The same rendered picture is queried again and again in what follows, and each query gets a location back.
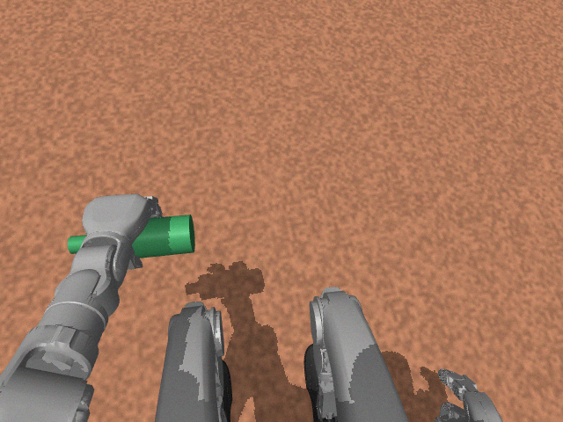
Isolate right robot foot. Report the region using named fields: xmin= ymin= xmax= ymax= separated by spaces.
xmin=304 ymin=344 xmax=338 ymax=422

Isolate left robot arm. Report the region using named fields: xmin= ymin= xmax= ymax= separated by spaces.
xmin=0 ymin=231 xmax=132 ymax=422

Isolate right robot hand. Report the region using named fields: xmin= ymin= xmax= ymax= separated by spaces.
xmin=435 ymin=369 xmax=503 ymax=422

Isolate left robot hand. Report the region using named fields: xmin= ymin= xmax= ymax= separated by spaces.
xmin=82 ymin=194 xmax=163 ymax=270

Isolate bottle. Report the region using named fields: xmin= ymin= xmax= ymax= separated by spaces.
xmin=68 ymin=215 xmax=195 ymax=258

